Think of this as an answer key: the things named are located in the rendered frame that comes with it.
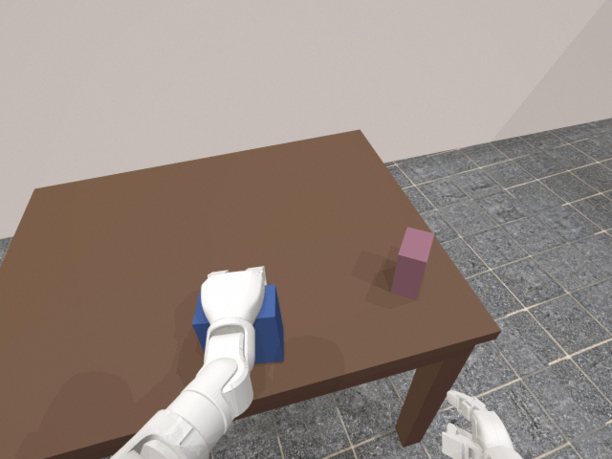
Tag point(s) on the table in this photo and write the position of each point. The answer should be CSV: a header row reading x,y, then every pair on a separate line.
x,y
99,287

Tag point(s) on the robot left hand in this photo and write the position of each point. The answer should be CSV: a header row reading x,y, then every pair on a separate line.
x,y
234,295

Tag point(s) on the sponge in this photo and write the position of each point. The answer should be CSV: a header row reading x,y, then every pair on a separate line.
x,y
269,339

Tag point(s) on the robot left forearm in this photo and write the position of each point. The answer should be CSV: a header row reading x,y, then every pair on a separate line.
x,y
195,421

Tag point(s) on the robot right hand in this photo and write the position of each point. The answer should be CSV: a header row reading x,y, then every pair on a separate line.
x,y
487,429

